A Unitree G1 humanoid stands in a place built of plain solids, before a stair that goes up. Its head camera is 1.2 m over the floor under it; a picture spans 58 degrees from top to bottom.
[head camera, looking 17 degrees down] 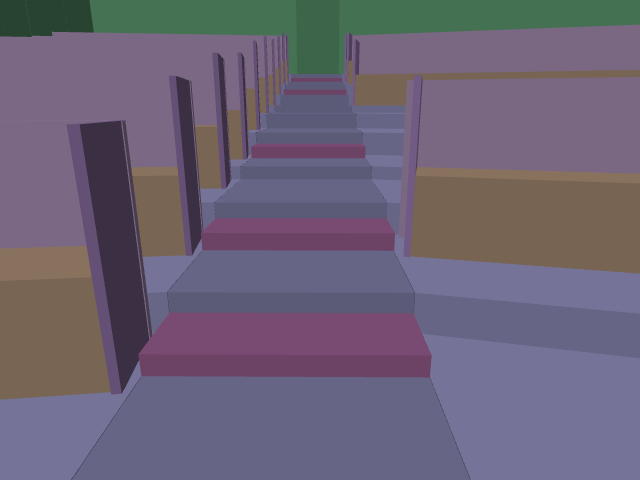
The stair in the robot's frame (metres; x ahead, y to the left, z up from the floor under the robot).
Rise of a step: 0.11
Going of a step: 0.49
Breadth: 1.16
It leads straight ahead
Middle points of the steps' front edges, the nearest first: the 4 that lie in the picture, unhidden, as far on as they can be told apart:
1.50 0.14 0.27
1.86 0.14 0.37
2.48 0.13 0.48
2.85 0.13 0.59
